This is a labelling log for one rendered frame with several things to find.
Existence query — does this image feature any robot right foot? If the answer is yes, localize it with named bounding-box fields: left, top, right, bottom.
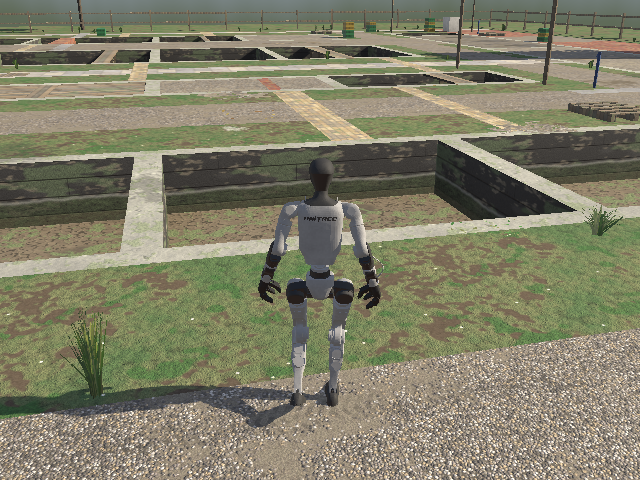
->
left=325, top=381, right=339, bottom=407

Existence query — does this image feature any robot right upper arm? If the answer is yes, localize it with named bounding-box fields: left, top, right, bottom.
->
left=342, top=202, right=369, bottom=258

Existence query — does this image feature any right robot forearm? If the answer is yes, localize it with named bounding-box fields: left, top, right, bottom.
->
left=359, top=242, right=379, bottom=287

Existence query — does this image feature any robot right hand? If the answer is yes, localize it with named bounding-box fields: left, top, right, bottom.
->
left=357, top=283, right=381, bottom=309

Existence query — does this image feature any left robot forearm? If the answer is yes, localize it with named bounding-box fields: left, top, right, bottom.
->
left=261, top=241, right=281, bottom=283

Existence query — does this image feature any humanoid robot head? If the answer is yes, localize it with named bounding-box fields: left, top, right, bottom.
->
left=304, top=158, right=338, bottom=206

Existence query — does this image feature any robot left upper arm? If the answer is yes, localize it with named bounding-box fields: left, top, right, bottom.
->
left=271, top=201, right=300, bottom=257

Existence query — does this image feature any robot left hand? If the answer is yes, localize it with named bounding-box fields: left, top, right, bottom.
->
left=258, top=280, right=281, bottom=303

